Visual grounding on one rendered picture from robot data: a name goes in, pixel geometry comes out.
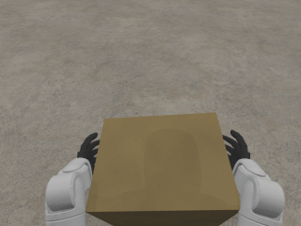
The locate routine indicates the left robot forearm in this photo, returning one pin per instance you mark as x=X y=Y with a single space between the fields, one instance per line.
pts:
x=65 y=202

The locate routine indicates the carton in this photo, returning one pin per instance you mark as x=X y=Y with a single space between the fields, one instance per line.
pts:
x=166 y=170

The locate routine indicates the right robot forearm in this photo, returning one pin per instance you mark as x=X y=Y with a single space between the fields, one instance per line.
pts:
x=262 y=200

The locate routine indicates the left robot hand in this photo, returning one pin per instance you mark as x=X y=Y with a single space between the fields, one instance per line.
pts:
x=87 y=152

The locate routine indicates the right robot hand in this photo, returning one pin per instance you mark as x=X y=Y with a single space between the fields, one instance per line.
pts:
x=239 y=150

